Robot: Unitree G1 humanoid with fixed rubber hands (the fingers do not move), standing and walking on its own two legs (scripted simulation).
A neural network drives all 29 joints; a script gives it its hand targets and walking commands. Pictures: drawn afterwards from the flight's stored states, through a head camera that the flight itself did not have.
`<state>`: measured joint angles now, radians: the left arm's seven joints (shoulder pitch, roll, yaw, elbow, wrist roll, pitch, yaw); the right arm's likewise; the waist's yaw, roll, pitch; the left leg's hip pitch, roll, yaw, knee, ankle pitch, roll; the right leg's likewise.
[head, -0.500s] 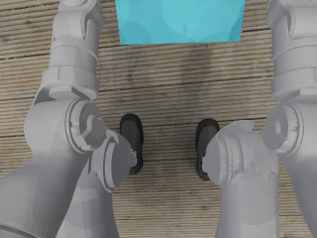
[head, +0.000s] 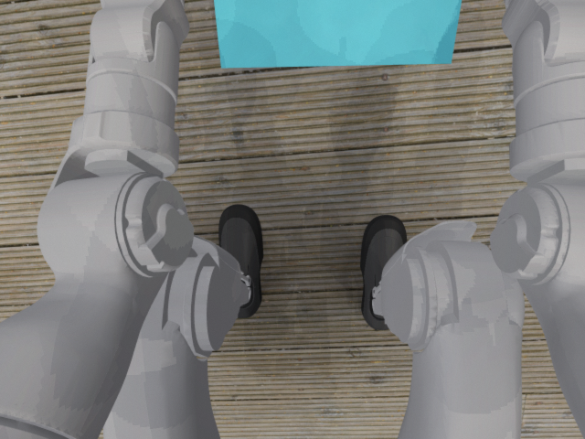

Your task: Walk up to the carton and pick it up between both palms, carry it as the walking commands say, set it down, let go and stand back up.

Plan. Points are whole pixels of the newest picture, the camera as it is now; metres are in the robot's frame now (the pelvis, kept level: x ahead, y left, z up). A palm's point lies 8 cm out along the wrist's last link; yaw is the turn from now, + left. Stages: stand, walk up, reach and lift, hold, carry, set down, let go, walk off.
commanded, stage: set down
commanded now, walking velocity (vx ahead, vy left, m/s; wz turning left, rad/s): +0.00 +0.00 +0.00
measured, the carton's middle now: out of the picture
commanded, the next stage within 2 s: none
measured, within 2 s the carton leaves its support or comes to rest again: rests again in 0.88 s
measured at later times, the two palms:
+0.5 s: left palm out of the picture +0.56 +0.11 -0.19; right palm out of the picture +0.55 -0.22 -0.19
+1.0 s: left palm out of the picture +0.54 +0.12 -0.21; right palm out of the picture +0.52 -0.22 -0.22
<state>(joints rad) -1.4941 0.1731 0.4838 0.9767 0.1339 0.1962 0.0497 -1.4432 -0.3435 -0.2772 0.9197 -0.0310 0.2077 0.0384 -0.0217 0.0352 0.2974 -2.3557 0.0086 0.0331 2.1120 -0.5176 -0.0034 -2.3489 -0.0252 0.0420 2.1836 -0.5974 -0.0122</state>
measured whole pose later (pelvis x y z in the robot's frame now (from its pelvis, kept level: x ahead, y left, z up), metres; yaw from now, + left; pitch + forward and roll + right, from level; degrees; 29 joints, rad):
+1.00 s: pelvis +0.00 +0.00 -0.01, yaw +0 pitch +43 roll +3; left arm -1.51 0.21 0.40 1.18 0.07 0.06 0.10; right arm -1.46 -0.36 -0.25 1.12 0.00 0.09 0.00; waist -0.03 0.03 0.32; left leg -2.36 0.00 0.03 2.14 -0.53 -0.01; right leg -2.35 -0.03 0.04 2.22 -0.62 -0.01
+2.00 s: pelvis -0.02 +0.00 +0.06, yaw -1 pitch +28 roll +2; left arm -1.43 0.38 0.17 0.70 -0.20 0.35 0.21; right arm -1.45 -0.48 -0.19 0.80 0.19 0.30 -0.06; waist -0.02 -0.02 0.52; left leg -1.94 0.00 0.03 1.97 -0.53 -0.01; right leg -1.93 -0.03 0.04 2.04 -0.60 -0.01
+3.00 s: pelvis -0.01 +0.00 +0.27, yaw -4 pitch +24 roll +2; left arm -1.19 0.38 0.17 0.53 -0.20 0.43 0.14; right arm -1.27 -0.53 -0.19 0.69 0.11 0.40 0.03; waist 0.02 -0.01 0.52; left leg -1.30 0.02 0.03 1.21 -0.32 -0.01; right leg -1.31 0.00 0.03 1.26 -0.36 -0.01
